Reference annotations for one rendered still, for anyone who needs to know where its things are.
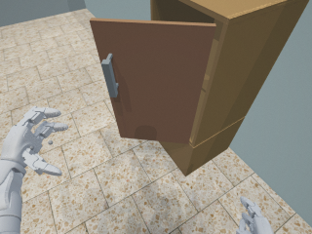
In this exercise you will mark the handle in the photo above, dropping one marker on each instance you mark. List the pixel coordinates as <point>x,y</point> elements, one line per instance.
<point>109,77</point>

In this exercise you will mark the cupboard door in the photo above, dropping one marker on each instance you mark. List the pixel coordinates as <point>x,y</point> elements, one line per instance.
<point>160,68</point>

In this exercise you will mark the robot left forearm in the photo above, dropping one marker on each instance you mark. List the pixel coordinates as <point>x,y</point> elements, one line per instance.
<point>11,175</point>

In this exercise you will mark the robot right hand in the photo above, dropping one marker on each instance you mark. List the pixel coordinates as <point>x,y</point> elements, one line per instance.
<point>257,223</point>

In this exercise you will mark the robot left hand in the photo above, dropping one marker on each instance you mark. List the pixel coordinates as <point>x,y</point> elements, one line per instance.
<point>20,138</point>

